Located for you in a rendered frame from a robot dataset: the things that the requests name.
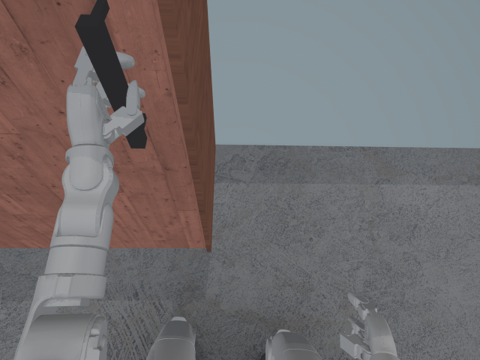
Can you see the right robot thigh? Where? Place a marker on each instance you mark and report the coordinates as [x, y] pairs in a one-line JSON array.
[[289, 346]]

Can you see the wardrobe door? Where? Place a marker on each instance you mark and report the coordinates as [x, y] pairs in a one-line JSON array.
[[156, 204]]

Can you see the left robot thigh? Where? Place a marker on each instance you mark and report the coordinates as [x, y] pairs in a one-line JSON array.
[[176, 341]]

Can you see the robot left upper arm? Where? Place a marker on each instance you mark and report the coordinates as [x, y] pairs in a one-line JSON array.
[[76, 336]]

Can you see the handle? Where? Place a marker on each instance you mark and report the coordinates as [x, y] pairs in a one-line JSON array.
[[96, 39]]

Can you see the left robot forearm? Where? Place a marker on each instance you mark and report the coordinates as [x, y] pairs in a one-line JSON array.
[[75, 267]]

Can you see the robot thigh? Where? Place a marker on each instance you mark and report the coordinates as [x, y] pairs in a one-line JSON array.
[[289, 346], [176, 341]]

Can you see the right robot hand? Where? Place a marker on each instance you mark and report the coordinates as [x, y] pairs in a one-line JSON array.
[[372, 337]]

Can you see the left robot hand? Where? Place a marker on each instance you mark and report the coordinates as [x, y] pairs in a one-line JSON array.
[[87, 106]]

